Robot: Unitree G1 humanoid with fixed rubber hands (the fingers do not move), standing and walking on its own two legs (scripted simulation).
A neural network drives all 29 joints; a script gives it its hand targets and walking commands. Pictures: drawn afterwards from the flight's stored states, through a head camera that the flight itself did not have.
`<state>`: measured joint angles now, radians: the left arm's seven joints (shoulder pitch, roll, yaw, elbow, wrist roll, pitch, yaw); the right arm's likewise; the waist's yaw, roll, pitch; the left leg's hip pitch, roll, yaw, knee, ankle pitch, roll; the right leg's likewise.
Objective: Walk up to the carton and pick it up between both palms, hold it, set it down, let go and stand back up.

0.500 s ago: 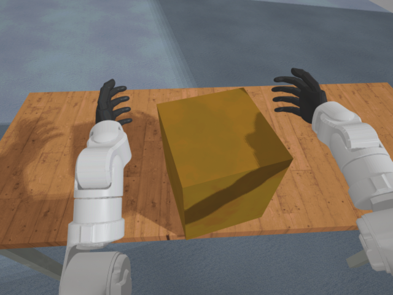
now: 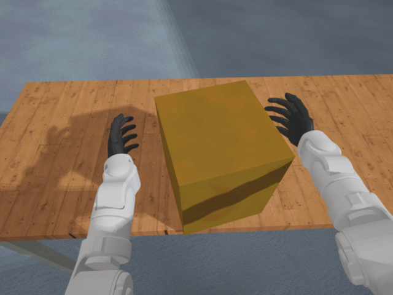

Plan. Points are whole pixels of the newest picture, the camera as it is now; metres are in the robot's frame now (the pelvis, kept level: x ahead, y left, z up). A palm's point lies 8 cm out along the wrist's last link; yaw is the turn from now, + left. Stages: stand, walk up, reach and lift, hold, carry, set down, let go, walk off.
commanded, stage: reach and lift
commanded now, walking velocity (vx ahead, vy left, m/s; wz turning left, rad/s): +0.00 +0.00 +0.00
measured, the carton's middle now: (213, 161) +0.40 -0.02 +0.01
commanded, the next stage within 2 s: none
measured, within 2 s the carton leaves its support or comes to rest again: leaves its support in 1.90 s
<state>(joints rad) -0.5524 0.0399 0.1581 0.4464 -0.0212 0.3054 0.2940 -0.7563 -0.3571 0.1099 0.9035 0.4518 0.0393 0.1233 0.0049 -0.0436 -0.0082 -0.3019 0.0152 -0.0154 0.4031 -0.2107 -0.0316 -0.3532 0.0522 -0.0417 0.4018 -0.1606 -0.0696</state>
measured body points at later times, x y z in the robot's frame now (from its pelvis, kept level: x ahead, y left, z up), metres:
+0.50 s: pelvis +0.01 -0.01 +0.00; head +0.08 +0.01 +0.44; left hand +0.41 +0.16 +0.05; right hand +0.45 -0.16 +0.07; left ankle -0.01 +0.14 -0.74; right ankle +0.02 -0.07 -0.74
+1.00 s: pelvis +0.00 -0.01 +0.00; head +0.07 +0.00 +0.44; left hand +0.40 +0.14 +0.05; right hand +0.44 -0.15 +0.06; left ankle -0.01 +0.14 -0.74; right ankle +0.02 -0.07 -0.74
